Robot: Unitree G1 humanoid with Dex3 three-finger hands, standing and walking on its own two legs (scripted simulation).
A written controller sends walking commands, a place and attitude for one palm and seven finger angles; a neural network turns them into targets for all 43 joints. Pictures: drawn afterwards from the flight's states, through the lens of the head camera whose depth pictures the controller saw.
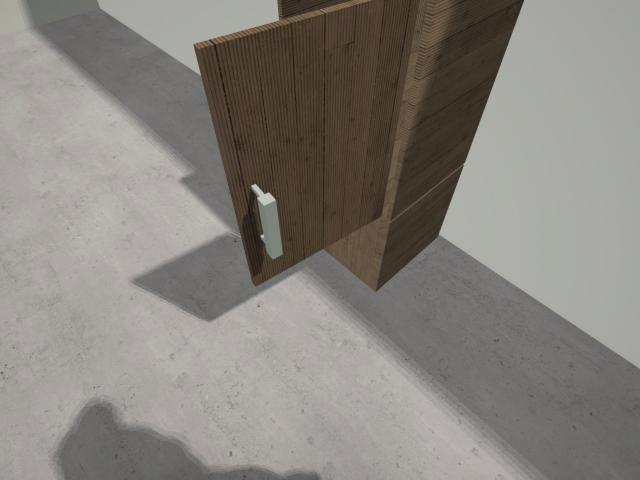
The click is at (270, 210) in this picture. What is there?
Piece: cupboard door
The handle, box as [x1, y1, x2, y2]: [251, 184, 282, 259]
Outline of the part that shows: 254,184 251,187 252,190 258,196 257,199 263,229 263,234 261,235 261,238 265,243 266,250 272,259 282,254 275,199 268,192 264,194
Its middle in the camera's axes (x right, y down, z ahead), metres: -0.12 -0.03 +0.79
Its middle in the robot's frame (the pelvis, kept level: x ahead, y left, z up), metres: +0.60 +0.15 -0.11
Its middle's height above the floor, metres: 0.67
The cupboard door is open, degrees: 82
